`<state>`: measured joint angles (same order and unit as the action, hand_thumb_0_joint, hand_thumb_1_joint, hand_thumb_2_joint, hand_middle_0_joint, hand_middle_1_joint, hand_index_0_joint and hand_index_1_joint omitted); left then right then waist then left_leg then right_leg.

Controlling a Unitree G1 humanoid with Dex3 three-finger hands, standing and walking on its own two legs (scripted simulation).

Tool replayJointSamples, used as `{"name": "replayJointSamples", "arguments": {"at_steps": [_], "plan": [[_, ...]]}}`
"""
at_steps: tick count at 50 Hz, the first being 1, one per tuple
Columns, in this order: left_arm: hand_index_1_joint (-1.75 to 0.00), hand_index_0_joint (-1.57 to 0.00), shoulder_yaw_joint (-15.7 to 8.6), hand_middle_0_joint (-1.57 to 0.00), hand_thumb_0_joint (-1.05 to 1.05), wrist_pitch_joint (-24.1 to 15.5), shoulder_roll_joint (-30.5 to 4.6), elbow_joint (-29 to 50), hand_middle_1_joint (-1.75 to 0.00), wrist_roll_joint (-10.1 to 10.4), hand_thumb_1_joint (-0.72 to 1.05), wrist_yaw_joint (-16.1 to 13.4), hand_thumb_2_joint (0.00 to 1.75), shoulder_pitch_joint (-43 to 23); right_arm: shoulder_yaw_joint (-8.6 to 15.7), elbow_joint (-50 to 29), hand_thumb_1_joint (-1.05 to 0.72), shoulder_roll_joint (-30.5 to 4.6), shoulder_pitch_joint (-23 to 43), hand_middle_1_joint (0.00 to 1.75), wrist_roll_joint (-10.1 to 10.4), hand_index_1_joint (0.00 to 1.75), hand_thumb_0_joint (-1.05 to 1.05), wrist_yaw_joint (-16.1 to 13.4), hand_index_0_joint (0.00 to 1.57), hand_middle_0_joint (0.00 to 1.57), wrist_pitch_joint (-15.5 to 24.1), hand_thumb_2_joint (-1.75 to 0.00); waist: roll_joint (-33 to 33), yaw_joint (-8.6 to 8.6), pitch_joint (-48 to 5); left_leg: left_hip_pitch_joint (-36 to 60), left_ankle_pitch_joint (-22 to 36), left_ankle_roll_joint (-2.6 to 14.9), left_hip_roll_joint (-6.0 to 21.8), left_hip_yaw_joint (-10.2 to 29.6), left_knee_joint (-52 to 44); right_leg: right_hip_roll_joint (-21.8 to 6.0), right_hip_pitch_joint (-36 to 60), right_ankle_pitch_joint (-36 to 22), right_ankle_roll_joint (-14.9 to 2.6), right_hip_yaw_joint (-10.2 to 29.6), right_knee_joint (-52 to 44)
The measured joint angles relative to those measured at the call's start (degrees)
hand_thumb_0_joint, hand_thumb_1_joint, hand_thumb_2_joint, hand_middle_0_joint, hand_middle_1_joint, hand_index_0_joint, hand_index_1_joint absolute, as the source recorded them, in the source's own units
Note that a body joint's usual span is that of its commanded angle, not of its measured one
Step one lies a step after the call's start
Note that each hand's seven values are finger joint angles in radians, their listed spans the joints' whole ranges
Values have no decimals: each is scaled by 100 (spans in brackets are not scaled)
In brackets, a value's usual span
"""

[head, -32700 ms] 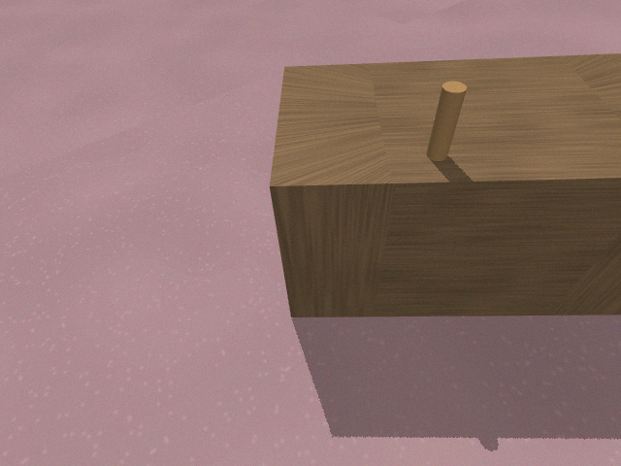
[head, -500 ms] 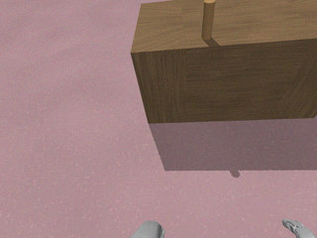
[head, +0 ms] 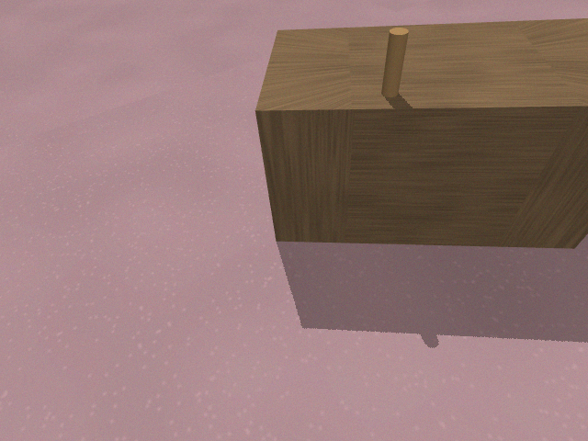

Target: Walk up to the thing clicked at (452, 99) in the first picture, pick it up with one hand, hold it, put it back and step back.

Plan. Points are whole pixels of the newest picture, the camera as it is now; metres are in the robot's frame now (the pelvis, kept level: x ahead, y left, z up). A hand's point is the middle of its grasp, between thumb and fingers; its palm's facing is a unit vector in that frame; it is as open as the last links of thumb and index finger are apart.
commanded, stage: step back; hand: right
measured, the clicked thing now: (394, 64) +1.10 -0.25 -0.02
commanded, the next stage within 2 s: stand in 0.52 s
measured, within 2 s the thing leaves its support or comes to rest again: neither
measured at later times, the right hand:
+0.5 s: hand (465, 439) +0.16 -0.20 -0.14, palm faces -0.02 +0.94 -0.33, open 7.4 cm
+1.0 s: hand out of the picture +0.11 -0.23 -0.14, palm faces +0.02 +0.94 -0.33, open 7.4 cm
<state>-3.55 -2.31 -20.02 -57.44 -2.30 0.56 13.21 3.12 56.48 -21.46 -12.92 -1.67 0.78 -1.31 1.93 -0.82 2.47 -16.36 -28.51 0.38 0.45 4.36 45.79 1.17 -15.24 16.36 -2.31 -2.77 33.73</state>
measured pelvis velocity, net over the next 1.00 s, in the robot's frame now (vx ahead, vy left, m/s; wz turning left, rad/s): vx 0.04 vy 0.03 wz -0.02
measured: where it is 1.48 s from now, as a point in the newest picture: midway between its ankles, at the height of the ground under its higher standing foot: outside the picture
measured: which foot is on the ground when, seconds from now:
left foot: up 0.00-0.20, down 0.22-1.00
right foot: down 0.00-1.00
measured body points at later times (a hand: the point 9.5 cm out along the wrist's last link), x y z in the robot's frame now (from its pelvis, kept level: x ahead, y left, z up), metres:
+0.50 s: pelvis +0.04 +0.04 +0.00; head +0.06 +0.04 +0.45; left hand +0.13 +0.35 -0.12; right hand +0.16 -0.25 -0.12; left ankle +0.07 +0.16 -0.73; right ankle +0.02 -0.10 -0.73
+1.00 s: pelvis +0.04 +0.03 +0.02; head +0.05 +0.03 +0.47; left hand +0.12 +0.33 -0.11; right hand +0.11 -0.27 -0.11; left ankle +0.07 +0.16 -0.73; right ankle +0.02 -0.10 -0.73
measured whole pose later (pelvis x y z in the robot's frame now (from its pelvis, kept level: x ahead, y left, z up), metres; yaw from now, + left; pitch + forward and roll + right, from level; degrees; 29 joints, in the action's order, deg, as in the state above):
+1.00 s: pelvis +0.04 +0.03 +0.02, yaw -1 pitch -3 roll +0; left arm -0.1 -1.3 -20.0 -65.8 -0.5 0.5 5.7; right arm 1.0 65.9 -20.1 -5.4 -0.3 1.0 0.8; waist -0.1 0.5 3.3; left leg -8.8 -8.3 -1.4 2.3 -1.6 19.6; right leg -1.4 -4.9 12.0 1.3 -0.2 19.3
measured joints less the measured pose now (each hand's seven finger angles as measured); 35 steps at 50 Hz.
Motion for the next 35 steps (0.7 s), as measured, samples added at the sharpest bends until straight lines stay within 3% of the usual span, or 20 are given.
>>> {"name": "replayJointSamples", "arguments": {"at_steps": [4,8,12,16,22,35], "plan": [[-30,-21,41,-21,0,-90,122,45,-30,20,90,-24,90,-20,20,2,-91,-117,86,30,26,30,1,6,20,20,85,-90,25,-97,102,-405,106,30,-77,-15,395,-127,176,-43,63,9,-224],[-30,-21,73,-21,0,-77,80,28,-30,41,90,-33,90,-55,25,6,-91,-160,204,30,35,30,1,7,20,20,123,-90,27,-132,190,-418,382,-33,109,-173,-264,-217,219,54,149,30,-186],[-30,-21,93,-21,0,52,-74,37,-30,126,90,-74,90,-189,28,89,-91,-63,352,30,31,30,1,-42,20,20,185,-90,-134,-95,316,-65,1573,-114,85,-400,-1273,-400,126,398,290,74,307],[-30,-21,114,-21,0,188,-191,3,-30,213,90,-115,90,-323,-76,156,-91,150,530,30,29,30,1,-42,20,20,153,-90,-296,-138,282,-78,1295,-113,93,-565,-1086,-374,107,549,206,263,381],[-30,-20,147,-21,0,129,-219,-170,-30,193,91,-97,90,-483,-205,257,-91,319,849,30,87,30,1,-32,20,20,114,-90,-243,-79,190,-8,1239,-138,249,-570,-1141,-219,339,271,356,275,-100],[-30,-20,345,-21,0,102,-17,-585,-30,198,91,-40,90,-799,-233,591,-91,211,1066,30,149,30,1,13,20,20,244,-90,-191,40,101,543,1710,-118,156,-623,-2100,-300,853,-170,412,289,-994]]}}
